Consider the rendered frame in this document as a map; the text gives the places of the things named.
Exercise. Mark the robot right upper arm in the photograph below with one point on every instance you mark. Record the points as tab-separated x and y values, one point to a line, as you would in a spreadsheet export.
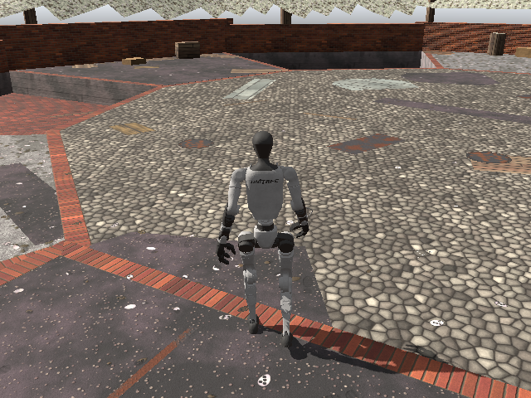
290	175

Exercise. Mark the right robot thigh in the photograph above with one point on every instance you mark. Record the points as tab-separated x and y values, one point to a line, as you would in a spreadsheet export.
285	243

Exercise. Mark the robot right hand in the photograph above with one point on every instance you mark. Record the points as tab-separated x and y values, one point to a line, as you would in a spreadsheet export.
296	226

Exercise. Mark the robot torso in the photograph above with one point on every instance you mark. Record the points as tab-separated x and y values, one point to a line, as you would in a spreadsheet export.
264	191

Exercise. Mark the robot right forearm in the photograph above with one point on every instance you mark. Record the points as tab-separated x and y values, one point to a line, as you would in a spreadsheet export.
302	215

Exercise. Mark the robot left forearm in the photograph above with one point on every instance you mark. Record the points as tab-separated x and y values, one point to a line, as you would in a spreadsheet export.
226	226

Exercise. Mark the robot left hand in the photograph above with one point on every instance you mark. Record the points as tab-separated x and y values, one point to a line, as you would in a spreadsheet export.
221	252

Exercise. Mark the robot left upper arm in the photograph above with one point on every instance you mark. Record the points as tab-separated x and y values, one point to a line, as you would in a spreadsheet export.
234	190

